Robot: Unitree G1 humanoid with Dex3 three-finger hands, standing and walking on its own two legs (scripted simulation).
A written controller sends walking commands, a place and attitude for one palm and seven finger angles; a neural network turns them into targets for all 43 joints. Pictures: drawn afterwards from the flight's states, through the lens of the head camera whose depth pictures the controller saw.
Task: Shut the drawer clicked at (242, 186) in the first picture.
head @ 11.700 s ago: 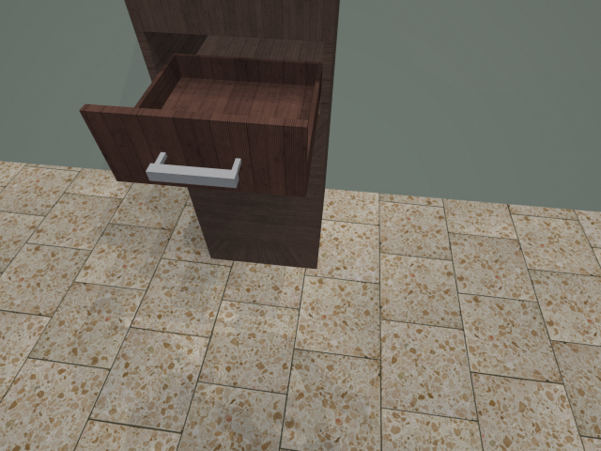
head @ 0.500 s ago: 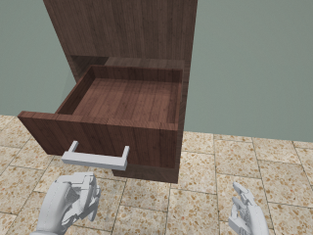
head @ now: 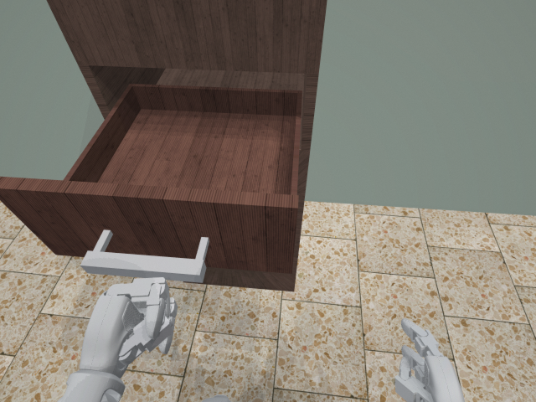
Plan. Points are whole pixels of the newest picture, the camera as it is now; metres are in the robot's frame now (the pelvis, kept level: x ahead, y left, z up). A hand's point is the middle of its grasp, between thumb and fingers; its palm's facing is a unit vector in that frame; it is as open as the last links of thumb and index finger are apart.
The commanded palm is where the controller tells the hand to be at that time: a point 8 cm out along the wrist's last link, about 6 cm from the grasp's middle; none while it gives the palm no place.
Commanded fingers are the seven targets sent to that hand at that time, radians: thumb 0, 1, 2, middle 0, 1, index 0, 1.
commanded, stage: bring the fist close to the handle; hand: left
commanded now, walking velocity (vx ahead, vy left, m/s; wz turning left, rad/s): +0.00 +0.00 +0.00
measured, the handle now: (149, 253) +0.30 +0.18 +0.09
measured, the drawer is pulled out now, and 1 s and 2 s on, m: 0.30 0.29 0.15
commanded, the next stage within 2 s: push the drawer shut in 0.34 s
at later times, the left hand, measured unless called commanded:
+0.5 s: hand (164, 321) +0.21 +0.14 +0.09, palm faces -0.06 -1.00 -0.05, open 3.3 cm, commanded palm +0.19 +0.19 +0.09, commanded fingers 0.00 0.90 0.90 -1.40 -1.60 -1.40 -1.60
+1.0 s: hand (173, 306) +0.23 +0.13 +0.08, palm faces -0.07 -1.00 -0.06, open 2.9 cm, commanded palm +0.24 +0.18 +0.09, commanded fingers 0.00 0.90 0.90 -1.40 -1.60 -1.40 -1.60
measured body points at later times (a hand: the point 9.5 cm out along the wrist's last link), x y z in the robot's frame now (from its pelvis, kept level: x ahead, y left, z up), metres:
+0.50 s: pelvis +0.00 +0.00 +0.00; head +0.04 -0.01 +0.45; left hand +0.21 +0.19 +0.09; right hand +0.19 -0.23 -0.07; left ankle +0.01 +0.14 -0.69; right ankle -0.01 -0.12 -0.69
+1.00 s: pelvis -0.02 +0.00 +0.00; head +0.02 -0.01 +0.45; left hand +0.23 +0.19 +0.09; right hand +0.17 -0.22 -0.08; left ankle +0.01 +0.14 -0.69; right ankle -0.01 -0.12 -0.69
